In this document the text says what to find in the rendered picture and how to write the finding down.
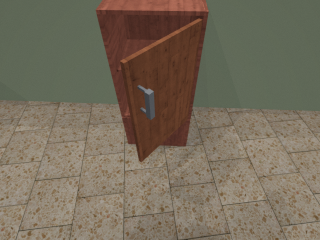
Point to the cupboard door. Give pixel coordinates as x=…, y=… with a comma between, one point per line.
x=167, y=67

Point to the handle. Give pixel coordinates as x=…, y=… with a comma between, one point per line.
x=149, y=102

